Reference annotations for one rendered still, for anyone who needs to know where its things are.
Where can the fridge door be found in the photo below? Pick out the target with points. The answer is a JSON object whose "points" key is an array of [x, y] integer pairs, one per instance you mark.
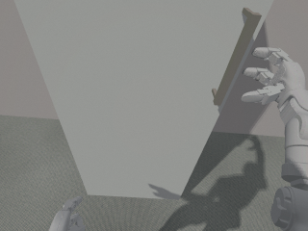
{"points": [[131, 82]]}

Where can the left robot hand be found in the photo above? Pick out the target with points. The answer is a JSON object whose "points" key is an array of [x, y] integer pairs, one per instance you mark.
{"points": [[63, 220]]}

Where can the robot right forearm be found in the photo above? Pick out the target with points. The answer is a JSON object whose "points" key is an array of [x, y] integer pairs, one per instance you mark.
{"points": [[293, 108]]}

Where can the robot right upper arm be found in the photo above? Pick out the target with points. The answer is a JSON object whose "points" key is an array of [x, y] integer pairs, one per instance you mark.
{"points": [[289, 209]]}

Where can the handle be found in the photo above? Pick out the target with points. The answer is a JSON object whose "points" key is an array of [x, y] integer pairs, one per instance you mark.
{"points": [[245, 37]]}

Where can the right robot hand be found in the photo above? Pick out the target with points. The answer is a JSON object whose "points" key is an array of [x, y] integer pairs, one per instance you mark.
{"points": [[289, 76]]}

